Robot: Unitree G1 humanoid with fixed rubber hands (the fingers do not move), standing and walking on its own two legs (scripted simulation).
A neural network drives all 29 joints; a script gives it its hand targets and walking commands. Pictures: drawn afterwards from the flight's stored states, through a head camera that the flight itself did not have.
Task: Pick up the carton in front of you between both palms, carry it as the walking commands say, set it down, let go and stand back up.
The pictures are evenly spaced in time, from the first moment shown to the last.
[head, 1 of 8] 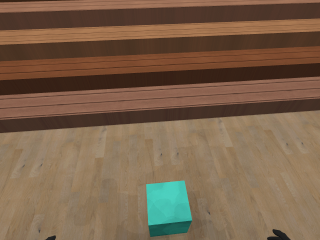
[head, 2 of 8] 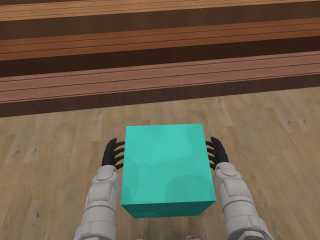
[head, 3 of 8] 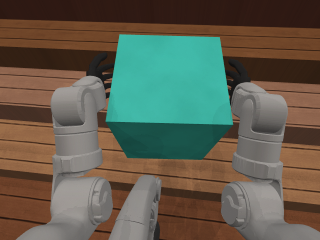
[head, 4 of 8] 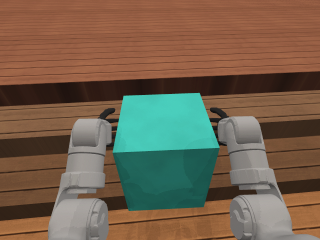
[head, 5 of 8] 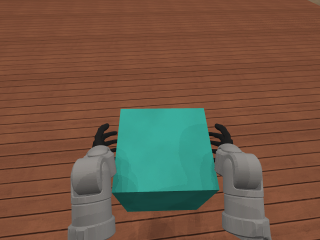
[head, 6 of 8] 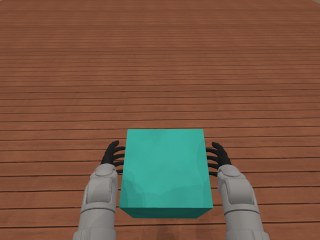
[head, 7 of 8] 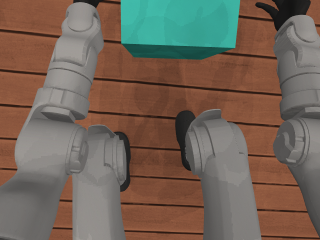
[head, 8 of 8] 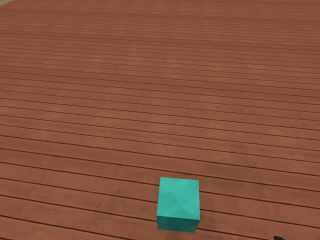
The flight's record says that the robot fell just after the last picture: no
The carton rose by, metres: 2.30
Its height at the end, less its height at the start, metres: +1.55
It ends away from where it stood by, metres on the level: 5.98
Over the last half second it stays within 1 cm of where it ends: yes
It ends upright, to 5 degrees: yes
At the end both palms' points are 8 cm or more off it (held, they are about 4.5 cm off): yes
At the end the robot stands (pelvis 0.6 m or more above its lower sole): yes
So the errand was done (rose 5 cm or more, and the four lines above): yes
